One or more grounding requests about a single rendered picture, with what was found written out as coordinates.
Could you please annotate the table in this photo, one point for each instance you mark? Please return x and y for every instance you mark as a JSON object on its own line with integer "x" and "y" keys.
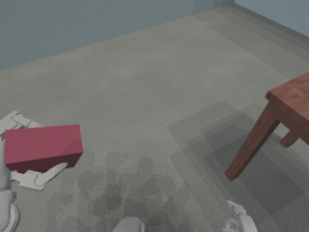
{"x": 288, "y": 104}

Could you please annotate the left robot thigh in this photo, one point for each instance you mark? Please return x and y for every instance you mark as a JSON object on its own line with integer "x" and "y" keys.
{"x": 130, "y": 224}

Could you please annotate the robot left hand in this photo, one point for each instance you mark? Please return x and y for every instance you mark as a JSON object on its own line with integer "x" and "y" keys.
{"x": 30, "y": 179}

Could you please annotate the robot left forearm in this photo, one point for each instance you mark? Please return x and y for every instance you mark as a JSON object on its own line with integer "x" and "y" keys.
{"x": 10, "y": 214}

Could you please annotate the sponge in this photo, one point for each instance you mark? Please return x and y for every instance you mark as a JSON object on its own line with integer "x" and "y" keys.
{"x": 39, "y": 149}

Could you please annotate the robot right hand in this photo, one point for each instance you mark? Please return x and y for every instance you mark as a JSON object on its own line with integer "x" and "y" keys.
{"x": 245, "y": 223}

